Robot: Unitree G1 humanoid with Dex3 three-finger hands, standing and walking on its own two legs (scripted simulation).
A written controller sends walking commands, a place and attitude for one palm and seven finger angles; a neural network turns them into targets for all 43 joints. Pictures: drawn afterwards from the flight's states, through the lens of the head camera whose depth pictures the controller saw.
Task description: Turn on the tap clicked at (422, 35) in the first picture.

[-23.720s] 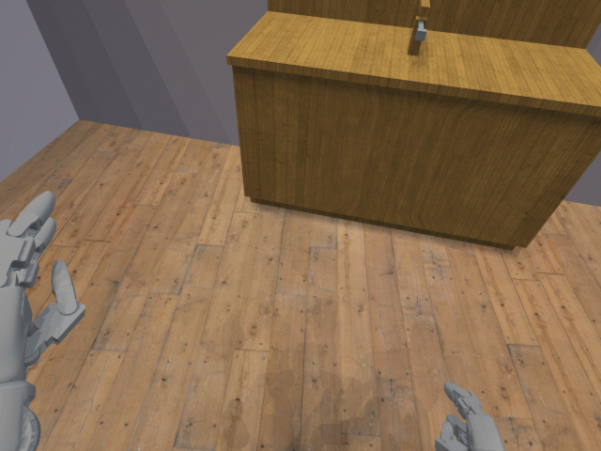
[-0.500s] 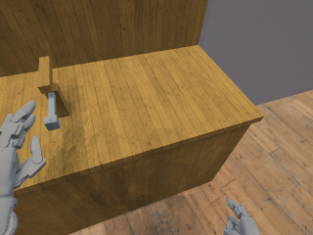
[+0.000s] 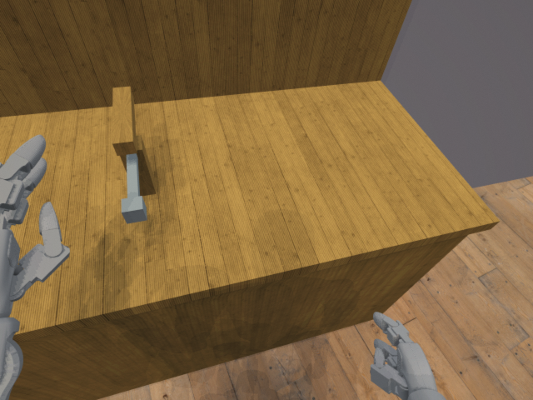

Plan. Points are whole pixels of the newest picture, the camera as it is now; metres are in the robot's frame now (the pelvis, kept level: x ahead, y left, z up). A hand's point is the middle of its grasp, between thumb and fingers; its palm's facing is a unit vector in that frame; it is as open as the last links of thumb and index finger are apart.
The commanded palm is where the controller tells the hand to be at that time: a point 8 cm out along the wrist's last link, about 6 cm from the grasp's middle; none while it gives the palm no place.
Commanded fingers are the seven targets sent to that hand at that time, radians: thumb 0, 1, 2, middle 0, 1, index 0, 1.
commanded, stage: come to a stop and stand still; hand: left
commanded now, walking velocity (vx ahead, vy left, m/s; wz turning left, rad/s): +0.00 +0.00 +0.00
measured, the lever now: (134, 209) +0.34 +0.23 +0.08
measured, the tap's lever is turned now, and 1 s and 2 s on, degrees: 0 0 0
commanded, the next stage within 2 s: look again from close up in 0.20 s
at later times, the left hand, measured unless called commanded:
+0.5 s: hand (49, 268) +0.20 +0.24 +0.18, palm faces +0.37 -0.86 -0.36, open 7.4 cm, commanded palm +0.14 +0.28 +0.18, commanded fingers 0.00 0.90 0.90 -0.20 -0.30 -0.20 -0.30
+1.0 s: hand (61, 255) +0.22 +0.24 +0.17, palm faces +0.34 -0.86 -0.39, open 7.4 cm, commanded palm +0.15 +0.28 +0.18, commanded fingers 0.00 0.90 0.90 -0.20 -0.30 -0.20 -0.30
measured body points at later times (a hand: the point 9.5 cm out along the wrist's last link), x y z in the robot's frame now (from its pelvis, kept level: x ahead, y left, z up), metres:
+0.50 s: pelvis -0.02 +0.00 +0.00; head +0.01 +0.03 +0.45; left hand +0.17 +0.29 +0.20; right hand +0.17 -0.22 -0.07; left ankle -0.04 +0.09 -0.68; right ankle +0.02 -0.12 -0.74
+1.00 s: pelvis -0.02 +0.01 +0.00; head +0.00 +0.02 +0.45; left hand +0.19 +0.29 +0.19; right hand +0.13 -0.21 -0.08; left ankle +0.02 +0.16 -0.74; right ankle +0.02 -0.12 -0.74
